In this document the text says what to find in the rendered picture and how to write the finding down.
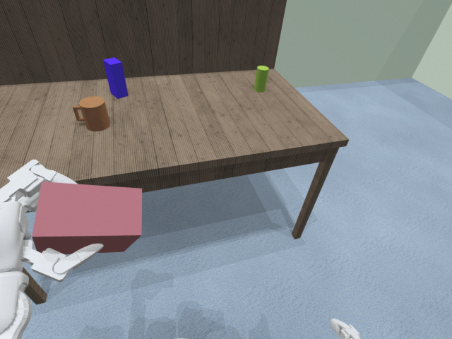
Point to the left robot hand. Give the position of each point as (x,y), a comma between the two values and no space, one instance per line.
(17,197)

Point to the table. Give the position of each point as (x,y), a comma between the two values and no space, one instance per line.
(191,114)

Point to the right robot hand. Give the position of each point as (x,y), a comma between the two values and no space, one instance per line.
(343,330)

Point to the left robot forearm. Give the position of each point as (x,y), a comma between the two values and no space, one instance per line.
(15,306)

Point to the sponge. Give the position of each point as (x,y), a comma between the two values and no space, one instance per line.
(72,216)

